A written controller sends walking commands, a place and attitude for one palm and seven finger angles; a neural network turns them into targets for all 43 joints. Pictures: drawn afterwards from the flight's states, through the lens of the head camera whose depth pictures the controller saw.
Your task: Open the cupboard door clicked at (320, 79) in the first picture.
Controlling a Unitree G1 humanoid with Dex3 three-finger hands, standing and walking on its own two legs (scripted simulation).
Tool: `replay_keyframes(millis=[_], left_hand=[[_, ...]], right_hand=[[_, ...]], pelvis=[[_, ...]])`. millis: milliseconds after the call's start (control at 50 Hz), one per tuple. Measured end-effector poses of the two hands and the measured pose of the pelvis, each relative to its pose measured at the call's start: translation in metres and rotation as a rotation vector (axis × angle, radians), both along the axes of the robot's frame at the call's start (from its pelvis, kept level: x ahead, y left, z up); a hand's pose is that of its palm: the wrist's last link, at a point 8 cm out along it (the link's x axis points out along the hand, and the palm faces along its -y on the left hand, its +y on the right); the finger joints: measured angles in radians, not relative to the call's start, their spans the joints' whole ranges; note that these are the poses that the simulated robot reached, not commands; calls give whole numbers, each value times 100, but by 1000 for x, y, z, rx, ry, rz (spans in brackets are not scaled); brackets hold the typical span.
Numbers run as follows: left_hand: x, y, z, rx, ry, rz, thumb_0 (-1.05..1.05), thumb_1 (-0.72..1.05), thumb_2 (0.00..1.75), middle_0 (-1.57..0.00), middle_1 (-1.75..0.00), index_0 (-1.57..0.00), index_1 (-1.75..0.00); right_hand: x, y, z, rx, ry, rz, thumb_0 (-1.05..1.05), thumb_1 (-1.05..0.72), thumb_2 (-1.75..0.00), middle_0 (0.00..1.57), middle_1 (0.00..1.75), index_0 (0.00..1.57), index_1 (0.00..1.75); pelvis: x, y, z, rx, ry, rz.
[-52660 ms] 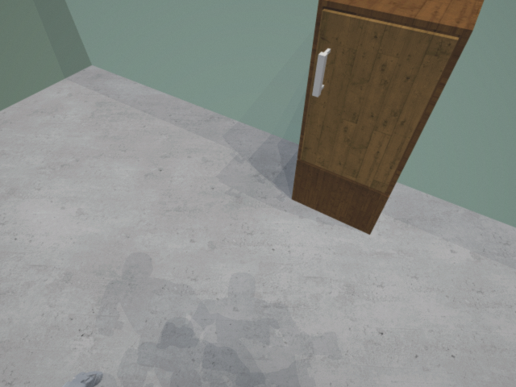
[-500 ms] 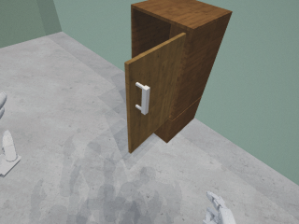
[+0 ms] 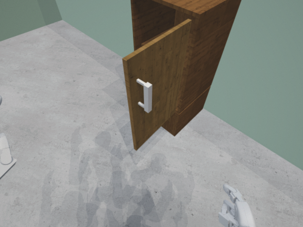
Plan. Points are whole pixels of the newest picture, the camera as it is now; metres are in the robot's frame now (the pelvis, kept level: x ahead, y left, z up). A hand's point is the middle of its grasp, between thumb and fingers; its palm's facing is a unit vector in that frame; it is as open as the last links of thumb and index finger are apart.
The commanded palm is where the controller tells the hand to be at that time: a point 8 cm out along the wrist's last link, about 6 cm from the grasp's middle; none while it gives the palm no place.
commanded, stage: stop stepping back and stand still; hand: left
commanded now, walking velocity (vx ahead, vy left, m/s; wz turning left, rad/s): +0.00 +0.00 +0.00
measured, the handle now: (143, 95) +0.57 +0.05 -0.03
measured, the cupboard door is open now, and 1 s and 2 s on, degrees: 93 93 93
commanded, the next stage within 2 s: let the arm hang, fingers relaxed in 0.04 s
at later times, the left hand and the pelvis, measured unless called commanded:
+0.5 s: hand out of the picture +0.00 +0.18 -0.18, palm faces +0.08 -0.98 -0.19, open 6.9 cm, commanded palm none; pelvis -0.02 +0.00 +0.00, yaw +3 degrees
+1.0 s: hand out of the picture -0.05 +0.16 -0.17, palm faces +0.08 -0.98 -0.16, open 7.4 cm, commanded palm none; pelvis -0.02 +0.01 +0.00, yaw +2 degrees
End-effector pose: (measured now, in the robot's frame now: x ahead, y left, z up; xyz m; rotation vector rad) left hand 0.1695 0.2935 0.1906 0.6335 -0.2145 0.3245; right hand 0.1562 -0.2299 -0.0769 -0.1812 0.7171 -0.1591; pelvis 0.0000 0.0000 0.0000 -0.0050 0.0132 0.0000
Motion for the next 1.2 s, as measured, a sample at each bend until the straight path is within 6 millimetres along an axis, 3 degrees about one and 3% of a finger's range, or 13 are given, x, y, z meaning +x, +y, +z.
replay_keyframes(millis=[160,200,240,280,360,420,500,600,720,820,940,1060,1200], left_hand=[[-9,4,-23,-57,88,48,1,89,90,-21,-30,-21,-31],[-4,10,-65,-112,237,68,1,89,90,-20,-30,-21,-31],[-5,13,-125,-214,458,119,0,90,90,-20,-30,-20,-30],[-19,6,-188,-321,692,167,0,90,90,-20,-30,-20,-30],[-76,-34,-289,-509,1104,209,1,91,90,-19,-30,-20,-30],[-127,-67,-327,-632,1305,248,0,93,90,-20,-30,-20,-30],[-178,-62,-336,-674,1415,348,-2,101,90,-20,-30,-21,-30],[-232,-59,-332,-678,1554,434,-1,97,90,-20,-30,-20,-30],[-263,-61,-324,-677,1632,489,0,93,90,-20,-30,-20,-30],[-261,-67,-325,-687,1626,476,0,92,90,-19,-30,-20,-30],[-239,-78,-331,-708,1573,421,0,91,90,-19,-30,-20,-30],[-214,-85,-335,-719,1519,369,0,91,90,-20,-30,-20,-30],[-211,-79,-334,-710,1518,378,1,92,90,-20,-30,-20,-30]], right_hand=[[-5,2,-11,19,40,16,1,-91,-90,20,30,20,30],[-6,-1,-23,26,81,69,1,-91,-90,20,30,20,30],[-11,-6,-37,20,147,94,1,-91,-90,20,30,20,30],[-21,-10,-46,13,207,89,1,-91,-90,20,30,20,30],[-55,-14,-52,-6,331,52,1,-91,-90,20,30,20,30],[-90,-12,-53,-19,450,31,1,-91,-90,20,30,20,30],[-136,-6,-57,-18,620,18,0,-91,-90,20,30,20,30],[-178,7,-63,22,745,-12,0,-91,-90,20,30,20,30],[-203,25,-70,78,799,-29,0,-91,-90,20,30,20,30],[-208,38,-74,110,799,-34,0,-91,-90,20,30,20,30],[-201,46,-74,125,768,-37,0,-91,-90,20,30,20,30],[-192,45,-73,116,738,-41,0,-92,-90,20,30,20,30],[-187,39,-71,100,731,-50,0,-92,-90,20,30,20,30]], pelvis=[[0,0,1,3,1,8],[-4,3,-3,3,9,26],[-8,6,-5,4,9,39],[-11,7,-8,8,2,45],[-15,5,-8,18,-22,48],[-17,3,-5,13,-33,51],[-20,0,0,1,-36,60],[-21,2,3,-4,-41,59],[-23,7,4,-1,-47,52],[-23,9,4,3,-49,47],[-22,10,4,7,-49,43],[-20,11,4,9,-48,42],[-16,11,4,9,-46,42]])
